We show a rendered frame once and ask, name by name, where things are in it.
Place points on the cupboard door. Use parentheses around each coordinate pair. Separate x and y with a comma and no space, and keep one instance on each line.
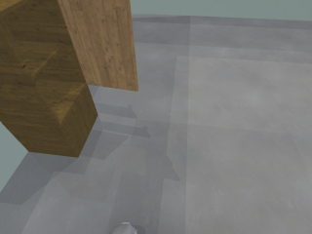
(102,35)

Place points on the robot left thigh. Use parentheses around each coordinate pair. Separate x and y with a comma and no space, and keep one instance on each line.
(123,229)

